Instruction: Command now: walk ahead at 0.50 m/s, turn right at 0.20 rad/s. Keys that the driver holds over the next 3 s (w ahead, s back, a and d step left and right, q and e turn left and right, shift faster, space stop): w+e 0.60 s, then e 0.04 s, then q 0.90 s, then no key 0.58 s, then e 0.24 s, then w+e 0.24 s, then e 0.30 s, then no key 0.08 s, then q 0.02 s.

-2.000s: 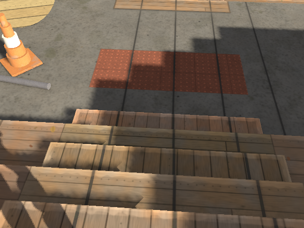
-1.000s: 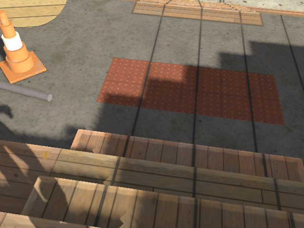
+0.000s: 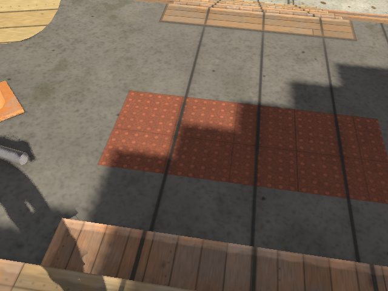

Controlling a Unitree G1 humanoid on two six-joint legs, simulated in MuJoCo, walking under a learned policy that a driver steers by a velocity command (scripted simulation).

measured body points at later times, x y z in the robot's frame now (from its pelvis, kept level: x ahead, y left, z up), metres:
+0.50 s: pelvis +0.25 +0.01 -0.11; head +0.25 -0.01 +0.34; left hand +0.44 +0.17 -0.23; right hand +0.04 -0.09 -0.25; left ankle +0.13 +0.12 -0.80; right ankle +0.41 -0.19 -0.79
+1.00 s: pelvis +0.49 -0.10 -0.23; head +0.52 -0.10 +0.22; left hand +0.55 +0.14 -0.38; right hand +0.50 -0.35 -0.37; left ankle +0.62 +0.00 -0.92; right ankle +0.42 -0.19 -0.94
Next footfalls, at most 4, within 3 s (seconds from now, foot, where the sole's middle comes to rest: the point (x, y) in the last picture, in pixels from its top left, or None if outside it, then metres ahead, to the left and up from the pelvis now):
0.06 left None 0.17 0.13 -0.84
0.66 right None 0.46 -0.21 -0.98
1.22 left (208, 265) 0.77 0.05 -1.12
1.76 right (257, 269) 0.79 -0.17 -1.12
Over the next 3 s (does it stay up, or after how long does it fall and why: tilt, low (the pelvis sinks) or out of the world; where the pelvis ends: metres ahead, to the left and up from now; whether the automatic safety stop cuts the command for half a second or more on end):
stays up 0.92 -0.16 -0.46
